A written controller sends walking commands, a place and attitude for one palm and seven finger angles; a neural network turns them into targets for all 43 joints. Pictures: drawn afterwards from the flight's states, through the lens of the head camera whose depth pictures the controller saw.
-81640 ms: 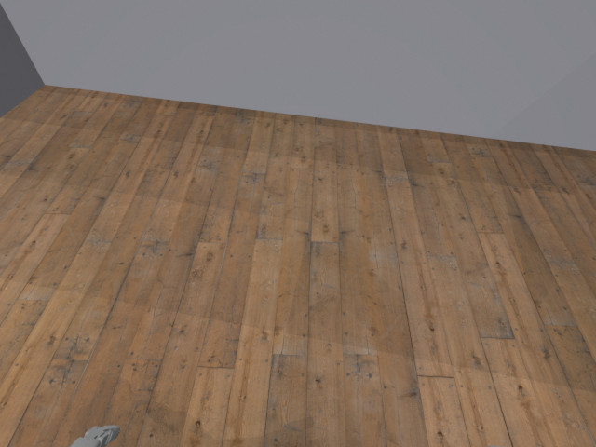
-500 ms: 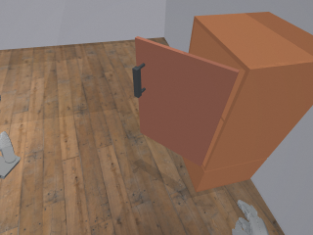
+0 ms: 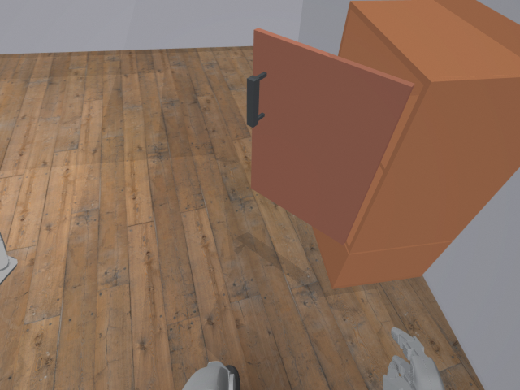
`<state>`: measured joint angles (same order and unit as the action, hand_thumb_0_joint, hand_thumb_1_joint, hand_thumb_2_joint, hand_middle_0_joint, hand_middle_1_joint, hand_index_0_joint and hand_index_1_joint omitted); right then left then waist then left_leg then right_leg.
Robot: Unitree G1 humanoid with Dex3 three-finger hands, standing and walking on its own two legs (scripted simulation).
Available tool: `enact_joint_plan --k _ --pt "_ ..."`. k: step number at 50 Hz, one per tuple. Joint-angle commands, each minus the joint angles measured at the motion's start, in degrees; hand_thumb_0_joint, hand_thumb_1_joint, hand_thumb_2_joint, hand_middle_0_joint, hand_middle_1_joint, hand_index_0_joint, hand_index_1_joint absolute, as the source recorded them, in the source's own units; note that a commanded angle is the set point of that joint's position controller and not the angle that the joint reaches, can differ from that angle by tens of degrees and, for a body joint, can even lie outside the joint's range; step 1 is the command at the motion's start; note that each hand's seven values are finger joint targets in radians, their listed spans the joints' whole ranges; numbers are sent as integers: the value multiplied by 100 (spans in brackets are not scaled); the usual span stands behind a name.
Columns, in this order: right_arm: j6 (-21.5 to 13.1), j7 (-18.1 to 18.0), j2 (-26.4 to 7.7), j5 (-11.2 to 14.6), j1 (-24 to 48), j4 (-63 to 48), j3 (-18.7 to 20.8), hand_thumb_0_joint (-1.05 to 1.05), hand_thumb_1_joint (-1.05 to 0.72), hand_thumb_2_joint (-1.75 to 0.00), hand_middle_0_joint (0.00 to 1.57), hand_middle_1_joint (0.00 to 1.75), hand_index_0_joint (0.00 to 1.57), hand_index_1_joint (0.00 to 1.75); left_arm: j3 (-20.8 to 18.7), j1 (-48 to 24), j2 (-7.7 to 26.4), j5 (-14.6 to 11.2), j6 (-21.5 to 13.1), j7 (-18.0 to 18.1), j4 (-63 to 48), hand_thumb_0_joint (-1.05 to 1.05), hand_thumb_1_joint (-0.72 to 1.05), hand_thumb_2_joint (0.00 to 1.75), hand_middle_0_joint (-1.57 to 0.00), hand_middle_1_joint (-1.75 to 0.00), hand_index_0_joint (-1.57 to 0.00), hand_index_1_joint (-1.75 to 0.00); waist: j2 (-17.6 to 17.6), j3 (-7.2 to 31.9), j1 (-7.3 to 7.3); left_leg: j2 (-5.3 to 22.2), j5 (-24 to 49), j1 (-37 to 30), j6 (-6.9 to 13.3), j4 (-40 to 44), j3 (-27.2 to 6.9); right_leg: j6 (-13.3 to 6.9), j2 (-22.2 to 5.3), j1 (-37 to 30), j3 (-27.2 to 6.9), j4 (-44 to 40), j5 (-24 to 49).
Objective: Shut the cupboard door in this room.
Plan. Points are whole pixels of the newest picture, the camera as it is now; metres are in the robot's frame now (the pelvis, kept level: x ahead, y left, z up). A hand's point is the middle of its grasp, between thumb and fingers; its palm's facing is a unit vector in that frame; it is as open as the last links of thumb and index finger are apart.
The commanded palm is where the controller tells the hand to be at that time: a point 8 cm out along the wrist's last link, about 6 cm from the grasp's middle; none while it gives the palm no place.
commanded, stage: step back with the hand held close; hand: left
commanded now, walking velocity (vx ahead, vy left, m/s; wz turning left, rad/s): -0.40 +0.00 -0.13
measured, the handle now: (257, 99) +0.84 +0.09 -0.01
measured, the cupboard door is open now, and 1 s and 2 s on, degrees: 42 42 42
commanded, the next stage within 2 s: stop stepping back and stand still in 0.06 s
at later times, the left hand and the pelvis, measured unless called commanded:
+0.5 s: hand out of the picture +0.07 +0.28 +0.20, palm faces +0.37 -0.83 -0.41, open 7.4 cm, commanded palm +0.04 +0.31 +0.20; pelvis -0.15 +0.03 +0.02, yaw -9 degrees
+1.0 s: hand out of the picture +0.05 +0.29 +0.19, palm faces +0.36 -0.82 -0.44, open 7.4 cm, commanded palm +0.01 +0.32 +0.20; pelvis -0.19 +0.05 +0.02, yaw -11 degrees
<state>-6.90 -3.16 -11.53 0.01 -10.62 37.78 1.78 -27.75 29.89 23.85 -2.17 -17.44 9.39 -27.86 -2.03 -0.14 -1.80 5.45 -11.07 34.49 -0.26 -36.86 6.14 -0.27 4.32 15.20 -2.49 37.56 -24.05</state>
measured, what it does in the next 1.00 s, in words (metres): walks backwards: left foot, then right foot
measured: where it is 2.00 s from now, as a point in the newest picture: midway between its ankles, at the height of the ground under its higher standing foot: outside the picture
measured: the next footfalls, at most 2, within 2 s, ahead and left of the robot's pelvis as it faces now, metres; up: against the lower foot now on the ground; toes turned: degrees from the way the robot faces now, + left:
left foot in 0.12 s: +0.09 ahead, +0.10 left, +0.00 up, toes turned +2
right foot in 0.36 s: -0.12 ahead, -0.09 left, +0.00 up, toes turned -13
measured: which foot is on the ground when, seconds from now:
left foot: up 0.00-0.10, down 0.12-0.38, up 0.40-0.58, down 0.60-1.00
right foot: down 0.00-0.14, up 0.16-0.34, down 0.36-0.62, up 0.64-0.84, down 0.86-1.00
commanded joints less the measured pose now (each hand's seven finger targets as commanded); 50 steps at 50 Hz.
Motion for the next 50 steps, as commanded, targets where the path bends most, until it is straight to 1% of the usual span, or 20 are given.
enact_joint_plan --k 1,4,6,8,11,16,17,19,20,28,29,30,31,32,36,40,41,43,45,50 --pt "-204 -155 -526 15 649 -939 148 0 -90 -90 20 30 20 30 -307 -1264 1452 134 -80 120 -1154 0 90 90 -20 -30 -20 -30 1819 698 217 -463 -860 -1377 -183 -1153 -344 -615 -1842 719 -1762 -1567 4453" --pt "-75 -262 -585 -7 568 -831 37 0 -90 -90 20 30 20 30 -122 -1441 1233 128 34 48 -1176 0 90 90 -20 -30 -20 -30 118 438 349 -359 834 -2106 -138 887 -267 -202 -1061 743 -853 -866 4304" --pt "-99 -198 -785 71 523 -932 172 0 -90 -90 20 30 20 30 -283 -1181 1219 75 -43 -33 -1172 0 90 90 -20 -30 -20 -30 -888 1072 210 808 3012 -2371 267 1579 -864 154 -150 262 -305 107 1728" --pt "-209 -51 -848 -66 541 -1095 264 0 -90 -90 20 30 20 30 -606 -350 1315 -108 -59 -135 -1031 0 90 90 -20 -30 -20 -30 -1474 1523 75 1501 2153 -2149 657 2095 -1614 144 128 371 -60 1393 -699" --pt "-253 66 -757 -21 384 -1219 210 0 -90 -90 20 30 20 30 -516 153 1023 -216 45 -129 -1671 0 90 90 -20 -30 -20 -30 -880 1415 147 1441 -584 -1913 699 2289 -1306 126 -142 275 113 1345 -399" --pt "-25 -15 -729 -12 295 -1457 69 0 -90 -90 20 30 20 30 -494 344 1087 -185 498 -1 -1524 0 90 90 -20 -30 -20 -30 -1094 571 272 369 -3084 -441 -162 2394 -415 -170 92 -1174 978 -920 -507" --pt "44 -37 -688 -31 231 -1445 74 0 -90 -90 20 30 20 30 -523 281 1177 -153 542 26 -1510 0 90 90 -20 -30 -20 -30 -598 489 304 -68 -2736 -633 -285 1500 -91 -410 -266 -777 518 -1611 -772" --pt "150 -80 -733 -103 186 -1212 75 0 -90 -90 20 30 20 30 -770 -287 1655 -168 445 117 -1787 0 90 90 -20 -30 -20 -30 745 447 316 -284 -962 -1229 -167 -1295 -362 -1270 -2201 933 -1819 -2897 -1285" --pt "164 -110 -639 -25 114 -1087 61 0 -90 -90 20 30 20 30 -617 -204 1437 -144 555 166 -1303 0 90 90 -20 -30 -20 -30 1408 306 222 -398 -1044 -504 -181 -2110 -681 -1382 -2389 857 -2329 -3039 -2134" --pt "-146 -381 -797 -42 112 -819 55 0 -90 -90 20 30 20 30 76 -1384 1055 135 413 297 -787 0 90 90 -20 -30 -20 -30 394 -106 360 -343 -1276 -2030 151 662 1 -688 -1463 1034 -410 -1749 -1726" --pt "-184 -394 -894 -43 9 -856 78 0 -90 -90 20 30 20 30 22 -1298 1080 132 390 293 -987 0 90 90 -20 -30 -20 -30 -248 -26 393 -133 -1825 -2079 318 1406 -569 -533 -1108 913 -179 -803 -1405" --pt "-229 -380 -1021 -49 -3 -936 118 0 -90 -90 20 30 20 30 -98 -1087 1078 104 316 287 -1264 0 90 90 -20 -30 -20 -30 -1382 33 391 730 -2219 -2490 718 2126 -2118 -219 -451 1428 277 526 -822" --pt "-250 -331 -917 -43 31 -939 84 0 -90 -90 20 30 20 30 -296 -853 1220 96 237 272 -1333 0 90 90 -20 -30 -20 -30 -1664 36 379 1399 -2684 -2336 1011 2666 -3179 -26 -204 1713 625 1460 -622" --pt "-257 -293 -814 -65 100 -890 70 0 -90 -90 20 30 20 30 -464 -483 1338 118 219 209 -1223 0 90 90 -20 -30 -20 -30 -1370 100 384 1542 -3332 -1899 1033 2944 -3375 -38 -382 1597 278 2119 -357" --pt "-208 -136 -726 -88 197 -849 63 0 -90 -90 20 30 20 30 -503 162 1144 118 233 144 -1364 0 90 90 -20 -30 -20 -30 -1070 4 244 1083 -2840 -867 756 2814 -1703 -80 -378 411 705 1309 136" --pt "-8 -168 -751 -105 111 -919 53 0 -90 -90 20 30 20 30 -456 168 1074 104 392 164 -914 0 90 90 -20 -30 -20 -30 -1024 133 270 606 -2957 -103 384 2010 -901 -187 -121 -1320 1144 -704 -165" --pt "53 -175 -736 -105 92 -922 68 0 -90 -90 20 30 20 30 -460 114 1097 127 434 178 -792 0 90 90 -20 -30 -20 -30 -587 128 254 374 -2802 187 297 1202 -710 -339 -364 -1598 666 -1161 -349" --pt "107 -138 -655 -87 3 -957 54 0 -90 -90 20 30 20 30 -637 -10 1311 75 466 237 -589 0 90 90 -20 -30 -20 -30 1245 17 214 -403 -1668 862 63 -1623 -284 -1291 -2384 -1198 -2665 -2722 -783" --pt "-29 -78 -660 -97 -135 -733 88 0 -90 -90 20 30 20 30 -479 -445 1146 82 321 283 -488 0 90 90 -20 -30 -20 -30 911 370 300 -168 -1459 548 -25 -2328 -759 -1420 -2488 -928 -2231 -2411 -418" --pt "11 -183 -610 -66 320 -823 -4 0 -90 -90 20 30 20 30 -73 -914 1009 116 286 214 -878 0 90 90 -20 -30 -20 -30 903 -173 220 -130 -750 -1162 37 -677 -324 -913 -1812 584 -552 -2273 -134"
